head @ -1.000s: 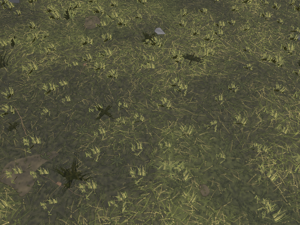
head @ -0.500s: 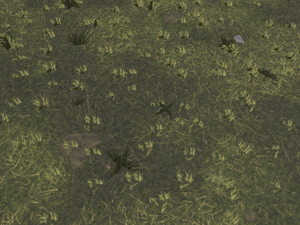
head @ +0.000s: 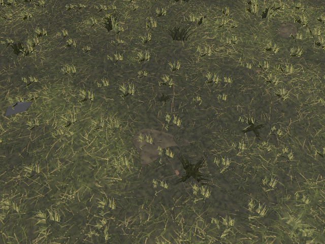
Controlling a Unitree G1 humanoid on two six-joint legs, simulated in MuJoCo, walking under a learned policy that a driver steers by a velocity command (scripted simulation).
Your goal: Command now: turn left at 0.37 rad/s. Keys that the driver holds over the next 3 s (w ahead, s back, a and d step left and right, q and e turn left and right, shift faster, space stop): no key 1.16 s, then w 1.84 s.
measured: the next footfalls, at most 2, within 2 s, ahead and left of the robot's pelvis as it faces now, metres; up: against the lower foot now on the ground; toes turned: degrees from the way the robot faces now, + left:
right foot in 0.38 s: +0.04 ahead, -0.12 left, +0.00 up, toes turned +3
right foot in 1.84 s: +0.44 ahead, -0.09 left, +0.00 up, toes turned +1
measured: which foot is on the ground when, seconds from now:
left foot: down 0.00-1.00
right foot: down 0.00-0.00, up 0.02-0.36, down 0.38-1.00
